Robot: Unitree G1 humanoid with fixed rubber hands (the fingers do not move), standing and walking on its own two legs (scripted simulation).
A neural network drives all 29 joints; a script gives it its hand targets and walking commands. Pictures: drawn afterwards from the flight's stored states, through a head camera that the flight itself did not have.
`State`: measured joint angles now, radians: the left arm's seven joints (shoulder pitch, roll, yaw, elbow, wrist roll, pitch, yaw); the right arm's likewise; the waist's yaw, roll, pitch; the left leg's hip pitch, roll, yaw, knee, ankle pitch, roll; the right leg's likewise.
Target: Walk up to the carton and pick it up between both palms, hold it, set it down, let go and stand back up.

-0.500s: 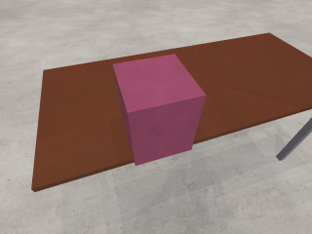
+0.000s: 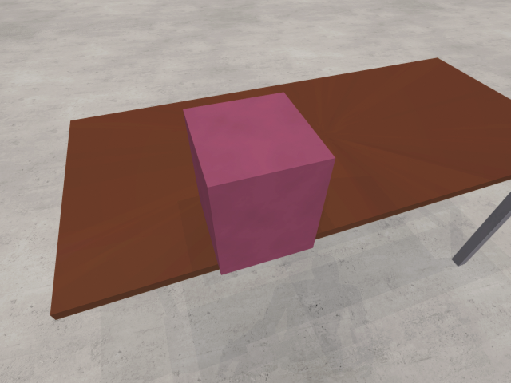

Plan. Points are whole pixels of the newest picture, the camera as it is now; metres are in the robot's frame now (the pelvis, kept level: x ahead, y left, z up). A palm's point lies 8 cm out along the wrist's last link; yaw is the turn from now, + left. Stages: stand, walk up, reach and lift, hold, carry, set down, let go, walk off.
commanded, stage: walk up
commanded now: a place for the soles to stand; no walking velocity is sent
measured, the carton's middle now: (252, 183) +0.48 +0.02 +0.04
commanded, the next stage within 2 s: none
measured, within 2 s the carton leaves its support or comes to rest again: neither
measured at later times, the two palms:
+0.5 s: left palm out of the picture +0.06 +0.13 -0.13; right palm out of the picture +0.08 -0.40 -0.14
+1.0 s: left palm out of the picture +0.00 +0.17 -0.13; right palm (430, 367) +0.20 -0.29 -0.11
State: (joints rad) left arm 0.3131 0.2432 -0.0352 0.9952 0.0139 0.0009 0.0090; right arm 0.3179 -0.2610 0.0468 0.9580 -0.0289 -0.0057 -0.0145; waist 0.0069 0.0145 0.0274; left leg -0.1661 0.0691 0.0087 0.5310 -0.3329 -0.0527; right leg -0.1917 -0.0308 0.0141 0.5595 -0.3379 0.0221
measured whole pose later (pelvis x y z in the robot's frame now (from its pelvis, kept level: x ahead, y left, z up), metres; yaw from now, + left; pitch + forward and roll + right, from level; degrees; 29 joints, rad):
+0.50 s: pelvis +0.04 -0.13 -0.01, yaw +8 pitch -3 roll +1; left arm 0.26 0.23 -0.02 0.88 0.00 0.04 0.01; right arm 0.35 -0.31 0.00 0.90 -0.03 0.02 -0.03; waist -0.02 0.01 0.10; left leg -0.43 0.01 -0.05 1.06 -0.55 -0.01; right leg -0.33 -0.08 -0.08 0.62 -0.23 0.00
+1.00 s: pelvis +0.06 -0.08 +0.00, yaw +19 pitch -1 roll +0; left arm 0.26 0.29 -0.03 0.93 0.03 0.05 0.01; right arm 0.25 -0.19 0.01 0.86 -0.01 0.01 -0.02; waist 0.00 -0.04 0.07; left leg -0.27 -0.01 -0.04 0.53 -0.23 0.01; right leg -0.35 -0.09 -0.07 0.77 -0.52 0.02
